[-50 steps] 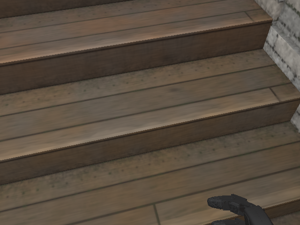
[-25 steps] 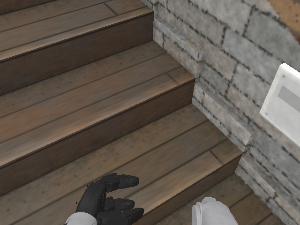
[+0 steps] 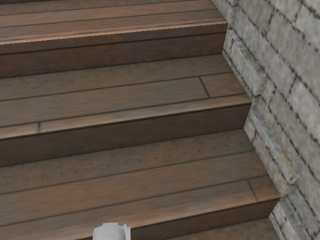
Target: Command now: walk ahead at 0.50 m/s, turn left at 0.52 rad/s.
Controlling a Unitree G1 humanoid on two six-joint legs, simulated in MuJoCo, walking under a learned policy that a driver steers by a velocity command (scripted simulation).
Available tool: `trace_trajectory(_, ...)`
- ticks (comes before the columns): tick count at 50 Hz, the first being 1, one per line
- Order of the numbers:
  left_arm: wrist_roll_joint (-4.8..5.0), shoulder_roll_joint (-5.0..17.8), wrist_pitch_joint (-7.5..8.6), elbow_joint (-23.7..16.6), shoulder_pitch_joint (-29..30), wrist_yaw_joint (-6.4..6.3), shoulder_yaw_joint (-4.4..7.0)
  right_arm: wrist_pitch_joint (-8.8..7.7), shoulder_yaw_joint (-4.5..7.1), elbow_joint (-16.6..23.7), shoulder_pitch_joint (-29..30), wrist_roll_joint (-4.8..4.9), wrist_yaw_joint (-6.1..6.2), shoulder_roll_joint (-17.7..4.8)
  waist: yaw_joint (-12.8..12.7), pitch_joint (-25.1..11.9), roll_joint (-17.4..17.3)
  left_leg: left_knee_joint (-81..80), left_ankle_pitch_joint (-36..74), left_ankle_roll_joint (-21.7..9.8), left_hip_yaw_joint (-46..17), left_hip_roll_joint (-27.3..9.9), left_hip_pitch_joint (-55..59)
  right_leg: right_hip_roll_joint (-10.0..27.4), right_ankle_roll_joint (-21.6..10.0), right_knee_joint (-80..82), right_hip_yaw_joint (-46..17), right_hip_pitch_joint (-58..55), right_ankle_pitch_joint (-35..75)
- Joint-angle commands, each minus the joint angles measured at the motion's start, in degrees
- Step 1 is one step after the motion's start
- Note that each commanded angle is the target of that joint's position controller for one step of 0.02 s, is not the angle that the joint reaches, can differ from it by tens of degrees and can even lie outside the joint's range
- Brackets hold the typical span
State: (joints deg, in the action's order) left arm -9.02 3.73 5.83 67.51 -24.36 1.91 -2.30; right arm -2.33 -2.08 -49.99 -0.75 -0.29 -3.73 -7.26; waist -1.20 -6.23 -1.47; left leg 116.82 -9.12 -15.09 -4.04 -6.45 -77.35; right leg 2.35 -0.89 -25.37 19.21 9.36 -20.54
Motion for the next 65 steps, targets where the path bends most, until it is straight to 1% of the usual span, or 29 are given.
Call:
trace_trajectory(1,0.20,4.7,0.40,-3.0,0.1,0.90,0.07,1.49,-0.16,8.1,11.8,-0.05,0.80,-3.6,0.8,3.5,2.3,-22.3,1.2,1.9,2.2,-6.3,2.5,15.4,-10.8,18.9,-7.8,-0.9,15.9)
trace_trajectory(2,3.48,8.4,0.04,-5.7,3.1,1.86,1.28,3.15,-0.80,8.4,15.3,-0.51,-0.56,-2.5,-0.2,3.6,3.7,-30.7,-12.2,4.3,10.2,-2.3,14.0,14.5,-12.7,22.7,-3.6,4.8,20.2)
trace_trajectory(5,2.78,14.3,0.84,-5.7,-1.5,2.50,3.08,2.23,-0.63,6.4,8.6,-0.15,-1.80,0.6,0.2,5.1,7.3,-34.5,-14.3,6.4,14.2,5.1,21.6,18.8,-14.6,15.0,-0.7,-7.3,53.8)
trace_trajectory(7,3.29,17.0,2.15,-7.1,1.6,2.18,4.24,-0.54,2.09,5.4,0.2,1.39,-1.06,-5.4,5.3,0.6,10.0,-51.4,-11.7,6.0,13.6,12.1,36.7,17.8,-13.7,1.9,0.8,-12.2,82.9)
trace_trajectory(8,2.23,12.9,2.98,-7.2,-2.7,1.62,3.62,-1.53,3.12,4.1,-6.3,1.38,0.24,-8.6,5.4,-7.9,5.0,-48.6,10.9,1.1,6.1,10.4,58.9,13.6,-9.4,-10.5,0.4,2.6,79.8)
trace_trajectory(9,1.08,14.6,3.03,-6.1,-5.6,3.29,3.61,-1.05,4.13,1.0,-18.0,0.67,1.27,-11.1,8.7,-14.7,0.7,-60.1,8.4,-3.0,-8.7,7.1,78.8,9.2,-5.6,-24.3,-3.6,18.7,56.1)
trace_trajectory(10,3.57,14.3,2.15,-9.4,1.8,5.51,4.51,0.41,5.34,-3.7,-30.0,-2.13,1.48,-16.9,12.0,-15.2,-6.2,-81.2,4.0,-5.9,-33.3,-1.1,86.2,0.0,-1.9,-39.8,-11.6,33.7,11.9)
trace_trajectory(11,6.85,11.4,0.64,-11.3,6.8,6.58,4.16,0.95,7.69,-5.1,-32.8,-3.48,2.24,-21.2,13.3,-12.3,-5.0,-88.7,-9.8,-2.1,-44.1,-3.8,80.9,-1.2,-3.2,-58.6,-25.3,41.0,16.3)
trace_trajectory(14,5.84,3.4,1.61,-12.3,10.9,2.55,2.64,-0.92,5.15,-6.5,-19.5,-1.52,1.37,-9.3,4.3,0.0,-2.2,-86.7,-11.6,-0.5,-33.6,-1.4,54.4,-3.3,-6.6,-84.9,-33.3,46.6,22.9)
trace_trajectory(17,6.04,8.3,-0.82,-15.6,12.2,1.34,2.37,-0.66,1.93,-6.8,-8.7,-2.08,-0.28,-1.7,-1.7,-2.7,4.3,-89.7,-4.1,-3.7,-24.3,-0.3,51.1,-2.9,-9.0,-91.4,-31.1,56.3,18.1)
trace_trajectory(21,5.53,9.4,-1.81,-17.1,17.0,0.67,1.51,-3.39,1.52,-9.8,-15.3,-4.99,0.58,-2.9,-1.2,1.5,0.0,-93.2,-3.7,0.4,-11.3,4.3,46.3,1.1,-7.7,-84.1,-22.5,56.5,14.2)
trace_trajectory(27,5.72,9.0,-3.07,-31.5,37.6,-0.64,-1.38,-3.85,1.35,-16.5,-33.0,-8.06,0.47,-4.7,6.3,6.3,-0.1,-97.8,-8.1,1.8,-20.4,-1.0,65.4,4.6,-9.0,-71.1,-23.4,75.2,7.0)
trace_trajectory(29,4.50,7.9,-5.61,-36.5,45.9,0.46,-1.85,-3.12,2.05,-10.6,-21.4,-4.10,-2.26,-8.3,2.7,6.9,-2.1,-112.7,-11.0,0.2,-16.6,-1.4,33.2,4.1,-6.1,-58.8,-16.6,38.5,2.0)
trace_trajectory(30,5.46,6.8,-5.38,-36.2,42.0,1.10,-1.62,-4.09,2.83,-7.8,-19.6,-0.81,-2.10,-10.8,1.4,6.1,-7.1,-110.9,3.7,-0.6,-15.5,-2.5,34.3,1.5,-3.3,-60.6,-12.0,32.3,-1.7)
trace_trajectory(33,8.69,15.6,-2.45,-31.3,23.6,0.28,2.09,-5.80,6.40,-7.8,-23.2,0.95,-2.22,-18.1,-4.1,-5.9,-8.0,-94.4,66.2,3.3,-11.6,-3.5,65.9,-6.4,-2.2,-37.1,-13.8,23.7,-0.3)
trace_trajectory(34,8.26,18.9,-0.84,-27.9,8.8,0.08,3.80,-5.60,5.96,-7.1,-22.9,-1.07,-2.50,-12.4,-7.5,-16.9,0.7,-72.9,59.2,7.5,-10.9,0.7,59.6,-0.4,-8.2,-34.2,-26.9,1.2,15.9)
trace_trajectory(35,7.71,22.7,0.08,-23.3,-4.6,0.17,4.84,-5.22,3.72,-5.3,-27.4,-4.01,-3.72,-1.8,-7.1,-28.2,18.7,-53.0,9.5,9.3,-10.5,13.4,32.1,16.3,-20.3,-15.1,-63.6,-24.2,6.9)
trace_trajectory(36,5.78,22.7,-0.75,-21.4,-11.1,-0.34,5.11,-4.19,4.91,-4.8,-18.2,-1.78,-4.30,-5.5,-12.4,-15.7,22.2,-26.1,0.0,7.9,-16.7,13.7,17.5,17.6,-17.0,-3.0,-80.2,-14.3,-29.6)
trace_trajectory(37,6.70,21.3,0.00,-19.3,-6.7,-0.21,5.14,-4.64,5.04,-5.1,-14.2,-1.23,-3.73,-4.4,-10.0,0.3,19.3,-17.7,5.2,6.8,-13.5,11.7,8.1,15.0,-13.8,-0.6,-73.1,-2.1,-41.3)
trace_trajectory(38,7.24,17.2,-0.48,-18.7,3.1,0.44,4.63,-5.05,5.30,-6.3,-15.1,-1.18,-2.87,-4.3,-4.5,4.8,13.7,-15.1,9.4,5.5,-8.4,7.8,11.4,16.7,-15.3,-1.7,-61.6,9.9,-29.4)
trace_trajectory(41,7.38,1.1,-1.74,-15.2,10.8,-0.18,1.28,-3.32,4.56,-5.0,-12.8,-2.07,-1.46,-2.5,2.4,3.6,3.5,-12.2,7.7,3.1,-6.4,4.1,17.6,16.2,-13.1,-1.8,-45.9,19.7,-16.8)
trace_trajectory(45,3.84,5.4,0.27,-14.0,13.4,-0.87,2.09,-2.01,1.91,1.5,-4.8,-0.08,-1.90,-0.9,3.0,4.7,2.4,-19.3,4.2,1.4,-1.4,1.8,11.3,12.0,-11.8,8.6,-27.9,20.0,-7.0)
trace_trajectory(48,2.75,9.0,2.19,-14.7,12.3,0.48,2.05,-1.22,3.12,2.1,-4.7,-1.85,-2.35,-7.6,3.7,3.8,3.5,-19.6,10.1,4.2,0.0,-0.6,14.2,12.0,-11.7,11.7,-23.2,18.3,3.4)
trace_trajectory(52,-0.20,5.8,-0.19,-3.2,-16.3,0.57,0.55,-2.30,0.81,5.6,5.1,-1.04,-0.51,-2.3,-7.7,7.6,2.7,-7.7,0.2,-0.3,-3.5,2.7,-21.9,16.1,-15.5,9.2,-28.1,-17.2,6.3)
trace_trajectory(57,-1.67,0.8,-0.33,1.7,-20.1,-0.18,-2.39,-0.89,-1.29,13.4,17.9,-0.46,-0.40,1.0,-5.4,9.5,4.7,-7.4,-1.6,-4.9,4.7,-3.5,-23.5,15.3,-11.9,16.5,-20.5,-16.0,6.8)
trace_trajectory(59,-1.43,1.2,-0.31,3.4,-23.7,1.06,-2.72,1.08,-2.29,17.8,28.1,-1.32,-1.25,0.7,-6.4,9.6,3.0,-23.9,9.5,-3.6,8.2,-5.6,-9.2,14.2,-11.4,23.6,-17.3,-7.8,6.4)
trace_trajectory(61,2.72,4.6,0.04,1.1,-16.1,4.29,-1.87,5.01,-2.93,20.2,32.7,-2.62,-2.83,1.0,-2.5,8.4,7.3,-30.6,0.9,-0.2,10.8,-2.2,22.9,12.9,-12.1,31.0,-12.3,13.9,13.7)
trace_trajectory(62,6.34,7.9,1.31,-1.9,-14.7,4.66,-1.26,5.68,-1.60,16.9,25.9,-3.57,-3.38,-1.2,-0.5,6.0,9.4,-31.2,-2.9,3.0,18.0,1.4,26.1,12.9,-14.1,27.4,-9.6,6.3,33.4)
trace_trajectory(65,7.48,14.0,3.67,-1.9,-16.0,4.60,1.32,3.77,-0.17,13.6,15.8,-1.71,-2.52,-2.5,4.7,0.2,14.6,-55.7,-10.9,5.9,15.9,7.3,42.2,16.3,-9.9,12.4,-10.3,-14.5,93.0)
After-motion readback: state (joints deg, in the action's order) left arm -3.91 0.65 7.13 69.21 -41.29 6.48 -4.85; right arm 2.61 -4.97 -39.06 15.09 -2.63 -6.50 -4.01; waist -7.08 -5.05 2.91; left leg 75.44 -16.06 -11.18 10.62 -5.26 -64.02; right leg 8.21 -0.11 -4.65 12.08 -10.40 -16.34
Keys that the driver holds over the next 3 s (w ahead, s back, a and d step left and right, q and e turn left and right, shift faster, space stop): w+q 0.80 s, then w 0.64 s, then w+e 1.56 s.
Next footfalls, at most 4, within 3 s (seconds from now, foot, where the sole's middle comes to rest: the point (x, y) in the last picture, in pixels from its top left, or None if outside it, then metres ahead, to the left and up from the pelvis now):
0.14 left None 0.24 0.15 -0.62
0.66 right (175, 188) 0.60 -0.02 -0.47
1.30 left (51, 116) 0.79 0.43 -0.31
1.90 right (74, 22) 1.18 0.41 -0.16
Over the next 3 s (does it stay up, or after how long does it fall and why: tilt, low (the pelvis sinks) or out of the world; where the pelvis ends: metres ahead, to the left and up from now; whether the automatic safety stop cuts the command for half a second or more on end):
stays up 1.56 0.59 0.75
